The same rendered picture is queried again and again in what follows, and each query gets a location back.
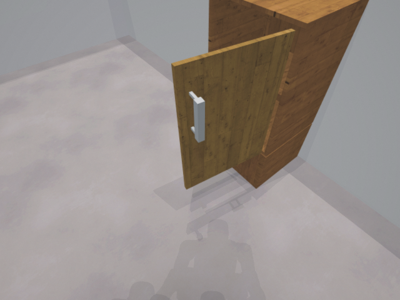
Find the cupboard door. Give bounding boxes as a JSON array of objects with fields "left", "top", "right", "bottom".
[{"left": 171, "top": 29, "right": 295, "bottom": 189}]

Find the handle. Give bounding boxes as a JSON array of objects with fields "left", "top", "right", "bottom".
[{"left": 189, "top": 91, "right": 205, "bottom": 143}]

